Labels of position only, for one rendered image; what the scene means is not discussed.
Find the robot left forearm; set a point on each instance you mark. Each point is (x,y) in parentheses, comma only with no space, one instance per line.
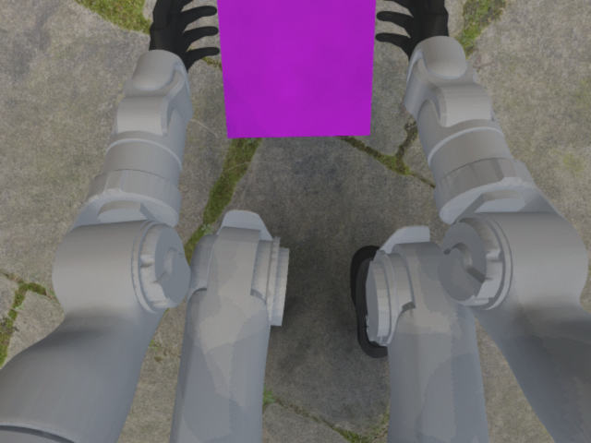
(145,151)

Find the carton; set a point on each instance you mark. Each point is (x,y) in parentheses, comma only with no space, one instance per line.
(297,68)

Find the robot left hand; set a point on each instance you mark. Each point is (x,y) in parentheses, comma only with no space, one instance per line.
(167,30)

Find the robot right hand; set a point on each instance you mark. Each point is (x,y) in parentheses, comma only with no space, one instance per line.
(429,18)

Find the robot right forearm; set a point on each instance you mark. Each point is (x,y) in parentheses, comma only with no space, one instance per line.
(472,166)

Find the robot left upper arm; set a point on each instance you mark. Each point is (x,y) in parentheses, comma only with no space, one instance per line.
(114,281)

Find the robot right upper arm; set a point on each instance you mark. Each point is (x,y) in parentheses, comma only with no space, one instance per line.
(521,274)

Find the robot right shin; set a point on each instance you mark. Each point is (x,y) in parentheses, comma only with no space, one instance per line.
(407,234)

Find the robot right thigh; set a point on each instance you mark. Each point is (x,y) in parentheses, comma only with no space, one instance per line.
(437,391)

